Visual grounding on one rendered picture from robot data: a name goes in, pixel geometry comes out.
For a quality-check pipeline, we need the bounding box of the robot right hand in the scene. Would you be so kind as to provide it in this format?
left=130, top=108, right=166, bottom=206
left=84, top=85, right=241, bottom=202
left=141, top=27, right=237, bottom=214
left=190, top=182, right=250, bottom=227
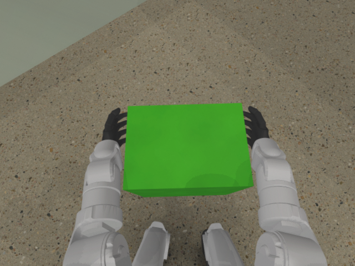
left=243, top=106, right=270, bottom=149

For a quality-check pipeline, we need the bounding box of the robot thigh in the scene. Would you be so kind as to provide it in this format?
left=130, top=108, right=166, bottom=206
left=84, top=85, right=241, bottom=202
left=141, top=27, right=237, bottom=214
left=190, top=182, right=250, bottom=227
left=202, top=228, right=245, bottom=266
left=132, top=227, right=171, bottom=266

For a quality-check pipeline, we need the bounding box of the robot left hand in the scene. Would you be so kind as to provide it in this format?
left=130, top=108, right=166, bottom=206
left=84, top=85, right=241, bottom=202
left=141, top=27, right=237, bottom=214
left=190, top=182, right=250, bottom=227
left=102, top=108, right=128, bottom=147

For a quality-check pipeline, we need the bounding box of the right robot upper arm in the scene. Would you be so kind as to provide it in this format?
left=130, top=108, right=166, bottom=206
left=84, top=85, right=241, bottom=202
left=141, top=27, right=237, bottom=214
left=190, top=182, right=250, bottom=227
left=254, top=230, right=327, bottom=266

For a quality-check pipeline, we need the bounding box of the left robot forearm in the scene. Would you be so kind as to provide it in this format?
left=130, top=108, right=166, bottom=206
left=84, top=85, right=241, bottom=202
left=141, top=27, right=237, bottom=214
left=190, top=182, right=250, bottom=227
left=63, top=140, right=123, bottom=264

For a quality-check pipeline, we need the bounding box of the left robot upper arm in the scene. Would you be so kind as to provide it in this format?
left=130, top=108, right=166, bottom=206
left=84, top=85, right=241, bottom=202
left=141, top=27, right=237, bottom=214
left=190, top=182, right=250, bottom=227
left=63, top=231, right=132, bottom=266

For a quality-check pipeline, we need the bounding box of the carton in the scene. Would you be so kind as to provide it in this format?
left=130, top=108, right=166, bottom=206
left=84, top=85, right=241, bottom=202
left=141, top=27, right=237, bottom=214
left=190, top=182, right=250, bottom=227
left=123, top=103, right=253, bottom=197

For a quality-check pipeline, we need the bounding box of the right robot thigh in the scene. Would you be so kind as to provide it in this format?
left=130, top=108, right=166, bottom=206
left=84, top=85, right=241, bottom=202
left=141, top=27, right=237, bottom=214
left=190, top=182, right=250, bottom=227
left=202, top=228, right=245, bottom=266

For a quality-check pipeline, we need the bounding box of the left robot thigh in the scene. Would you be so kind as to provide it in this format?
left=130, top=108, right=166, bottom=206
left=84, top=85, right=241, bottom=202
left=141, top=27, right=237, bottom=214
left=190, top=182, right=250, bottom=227
left=132, top=227, right=171, bottom=266

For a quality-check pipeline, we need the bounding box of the right robot forearm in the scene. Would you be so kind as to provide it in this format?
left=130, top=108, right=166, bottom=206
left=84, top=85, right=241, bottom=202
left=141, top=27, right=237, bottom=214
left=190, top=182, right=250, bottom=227
left=251, top=138, right=327, bottom=262

